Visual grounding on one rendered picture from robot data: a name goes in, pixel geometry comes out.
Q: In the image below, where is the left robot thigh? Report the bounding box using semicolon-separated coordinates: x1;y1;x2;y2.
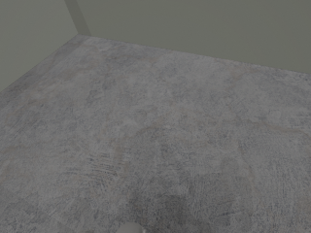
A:
116;222;147;233

